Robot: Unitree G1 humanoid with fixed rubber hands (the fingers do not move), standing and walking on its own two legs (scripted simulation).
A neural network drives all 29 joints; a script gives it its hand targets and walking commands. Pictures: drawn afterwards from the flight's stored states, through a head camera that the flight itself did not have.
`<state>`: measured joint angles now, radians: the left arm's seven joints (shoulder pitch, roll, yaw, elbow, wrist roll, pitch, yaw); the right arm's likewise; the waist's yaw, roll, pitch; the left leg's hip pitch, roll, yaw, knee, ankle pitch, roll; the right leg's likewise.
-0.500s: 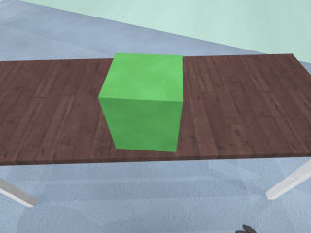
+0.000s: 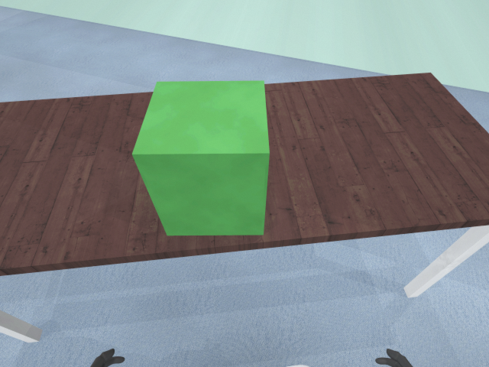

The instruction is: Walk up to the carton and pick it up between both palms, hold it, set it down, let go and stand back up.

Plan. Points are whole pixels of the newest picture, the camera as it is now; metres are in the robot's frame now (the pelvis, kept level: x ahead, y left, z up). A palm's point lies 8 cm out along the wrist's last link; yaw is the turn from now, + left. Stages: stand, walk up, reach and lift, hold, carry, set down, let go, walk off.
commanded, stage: reach and lift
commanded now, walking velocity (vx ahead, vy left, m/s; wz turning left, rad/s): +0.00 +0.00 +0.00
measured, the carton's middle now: (212, 162) +0.49 +0.07 +0.03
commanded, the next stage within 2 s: none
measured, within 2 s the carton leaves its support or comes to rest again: neither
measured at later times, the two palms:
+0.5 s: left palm (101, 362) +0.15 +0.24 -0.06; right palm out of the picture +0.13 -0.24 -0.07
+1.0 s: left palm (94, 321) +0.20 +0.25 -0.03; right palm (372, 305) +0.22 -0.20 -0.03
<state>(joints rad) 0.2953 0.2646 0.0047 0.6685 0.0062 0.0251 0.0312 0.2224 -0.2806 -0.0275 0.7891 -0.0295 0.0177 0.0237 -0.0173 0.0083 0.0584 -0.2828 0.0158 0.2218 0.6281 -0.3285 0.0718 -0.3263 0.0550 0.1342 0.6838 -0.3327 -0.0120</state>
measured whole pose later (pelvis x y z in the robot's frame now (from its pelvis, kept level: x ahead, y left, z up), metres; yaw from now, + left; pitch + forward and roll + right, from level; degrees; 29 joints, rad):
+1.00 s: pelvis +0.02 -0.03 +0.02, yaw +6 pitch -4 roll +0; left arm 0.06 0.32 0.01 0.58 -0.16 -0.08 -0.07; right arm 0.18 -0.07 -0.01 0.55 0.09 -0.19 -0.09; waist 0.01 -0.03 0.07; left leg -0.15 0.02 0.11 0.47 -0.25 0.02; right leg -0.13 0.03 -0.03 0.46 -0.26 -0.04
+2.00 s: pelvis +0.03 -0.02 +0.02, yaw +7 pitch -3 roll -1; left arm -0.20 0.34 0.03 0.42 -0.23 0.06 -0.09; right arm -0.11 -0.11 0.03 0.37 0.24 -0.03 -0.20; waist 0.02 -0.02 0.05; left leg -0.12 0.00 0.07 0.41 -0.24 0.03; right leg -0.08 0.03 -0.03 0.35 -0.23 -0.02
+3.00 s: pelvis +0.03 -0.02 +0.02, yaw +7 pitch +8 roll -2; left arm -0.96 0.41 0.01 1.02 -0.23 0.18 -0.04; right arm -0.85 -0.19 -0.05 0.89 0.28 0.17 -0.20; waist -0.05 -0.02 -0.09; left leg -0.37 0.01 0.04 0.45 -0.22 0.03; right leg -0.29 0.04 -0.05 0.35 -0.19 -0.03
